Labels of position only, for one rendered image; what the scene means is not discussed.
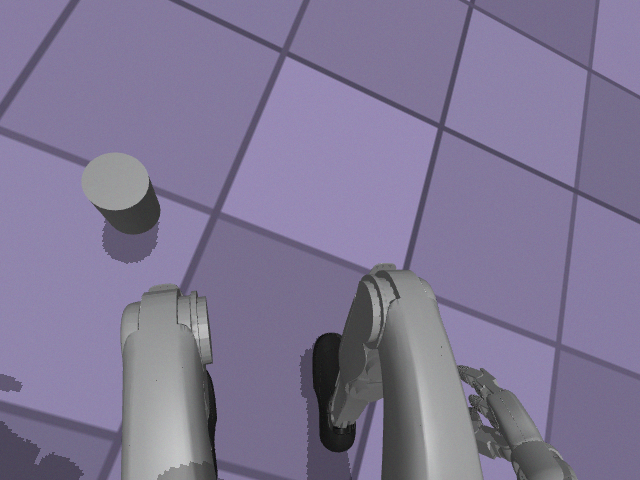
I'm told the right robot arm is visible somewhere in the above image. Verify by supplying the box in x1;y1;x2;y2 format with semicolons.
510;441;578;480

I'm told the right robot foot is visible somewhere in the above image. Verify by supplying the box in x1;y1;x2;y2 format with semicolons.
312;333;356;452

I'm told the can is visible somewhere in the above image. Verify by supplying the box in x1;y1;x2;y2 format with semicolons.
81;152;161;235

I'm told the right robot hand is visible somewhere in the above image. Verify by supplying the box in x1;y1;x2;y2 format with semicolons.
457;365;544;462

